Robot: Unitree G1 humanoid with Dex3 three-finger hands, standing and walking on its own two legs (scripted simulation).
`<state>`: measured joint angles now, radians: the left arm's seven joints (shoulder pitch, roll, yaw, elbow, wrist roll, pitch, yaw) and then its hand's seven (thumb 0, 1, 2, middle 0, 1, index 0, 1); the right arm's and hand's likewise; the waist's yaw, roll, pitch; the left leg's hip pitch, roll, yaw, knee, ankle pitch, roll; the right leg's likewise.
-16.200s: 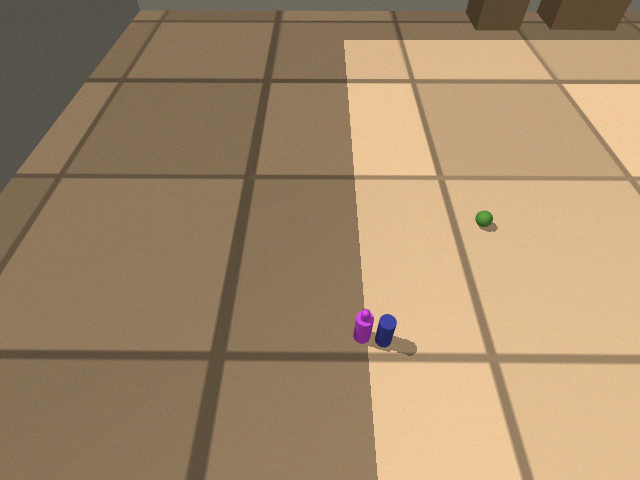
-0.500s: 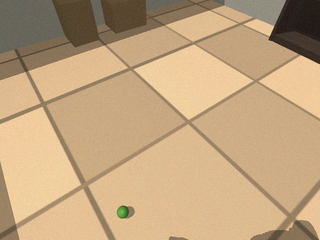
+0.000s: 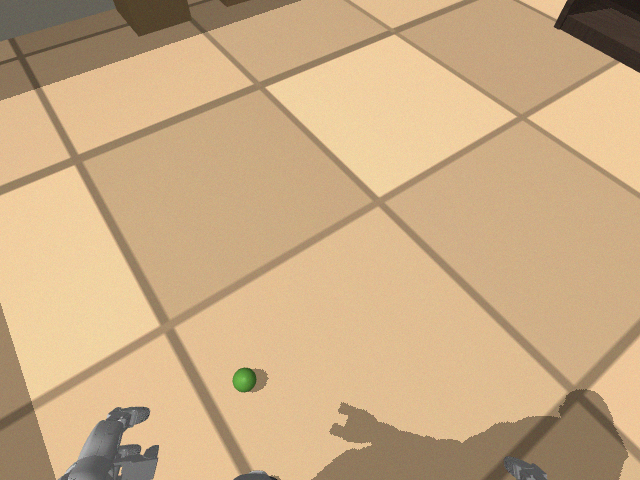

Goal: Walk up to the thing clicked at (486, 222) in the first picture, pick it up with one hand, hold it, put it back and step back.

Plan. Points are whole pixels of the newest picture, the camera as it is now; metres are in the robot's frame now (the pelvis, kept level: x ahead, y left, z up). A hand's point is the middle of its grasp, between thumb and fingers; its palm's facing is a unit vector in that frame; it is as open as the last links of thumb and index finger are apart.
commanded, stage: rise first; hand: left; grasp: from above
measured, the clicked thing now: (244, 379) +0.41 +0.22 -0.73
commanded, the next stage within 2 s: none
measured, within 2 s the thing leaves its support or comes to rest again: neither
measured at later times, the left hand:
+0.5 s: hand out of the picture +0.14 +0.26 -0.22, palm faces -0.19 -0.86 -0.47, open 14.1 cm
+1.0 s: hand (175, 433) +0.23 +0.29 -0.41, palm faces -0.45 -0.47 -0.76, open 14.2 cm
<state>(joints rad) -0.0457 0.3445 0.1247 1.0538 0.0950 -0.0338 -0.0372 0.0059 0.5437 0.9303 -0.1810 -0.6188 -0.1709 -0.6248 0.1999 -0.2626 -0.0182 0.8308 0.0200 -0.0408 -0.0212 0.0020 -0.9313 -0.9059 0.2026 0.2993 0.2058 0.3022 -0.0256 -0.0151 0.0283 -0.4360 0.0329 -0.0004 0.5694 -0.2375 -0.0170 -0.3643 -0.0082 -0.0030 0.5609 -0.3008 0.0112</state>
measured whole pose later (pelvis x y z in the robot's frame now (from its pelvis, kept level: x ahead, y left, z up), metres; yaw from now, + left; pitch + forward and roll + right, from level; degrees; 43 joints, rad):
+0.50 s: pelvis +0.00 +0.01 -0.08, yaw +0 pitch +18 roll -2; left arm 0.23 0.32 0.13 0.53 0.29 0.12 0.01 0.00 -0.53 1.01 -0.07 -1.06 -0.06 -1.07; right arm 0.17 -0.23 -0.04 0.57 0.00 -0.10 -0.01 0.01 -0.91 -0.90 0.20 0.30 0.21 0.30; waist -0.02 -0.01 -0.10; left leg -0.96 0.04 -0.03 1.14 -0.50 -0.01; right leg -0.87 0.00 -0.02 1.11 -0.56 0.02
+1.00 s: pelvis -0.05 +0.00 -0.26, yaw -3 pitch +33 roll -4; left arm -0.19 0.49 0.13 0.71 0.70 -0.12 0.12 0.00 -0.54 1.00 -0.07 -1.06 -0.06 -1.07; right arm 0.04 -0.28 -0.06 0.64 -0.02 -0.13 0.06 0.00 -0.88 -0.89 0.20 0.30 0.21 0.30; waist 0.00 0.00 -0.17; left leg -1.78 0.05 -0.07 1.84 -0.64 -0.02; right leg -1.68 0.02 -0.03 1.84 -0.74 0.02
